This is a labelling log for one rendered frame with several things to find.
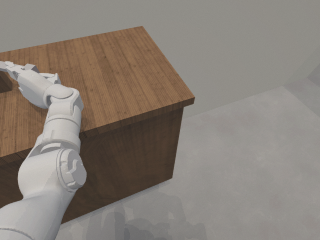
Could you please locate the robot left forearm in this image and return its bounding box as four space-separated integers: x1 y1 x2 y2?
18 84 84 195

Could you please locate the left robot hand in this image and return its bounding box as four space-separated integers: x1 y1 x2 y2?
4 61 61 109

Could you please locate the counter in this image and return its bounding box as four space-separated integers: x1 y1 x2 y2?
0 26 195 224

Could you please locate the robot left upper arm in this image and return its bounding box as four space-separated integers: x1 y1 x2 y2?
0 148 87 240

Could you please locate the tap lever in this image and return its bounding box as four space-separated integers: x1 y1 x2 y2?
0 61 40 74

